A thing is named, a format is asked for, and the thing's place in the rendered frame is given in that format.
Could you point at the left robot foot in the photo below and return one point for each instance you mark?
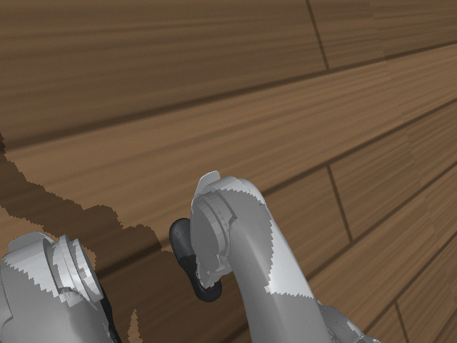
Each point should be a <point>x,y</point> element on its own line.
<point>108,312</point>

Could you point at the right robot foot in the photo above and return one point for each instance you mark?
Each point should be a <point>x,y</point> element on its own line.
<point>179,236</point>

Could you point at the right robot hand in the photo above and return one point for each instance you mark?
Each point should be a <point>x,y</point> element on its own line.
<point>340,327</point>

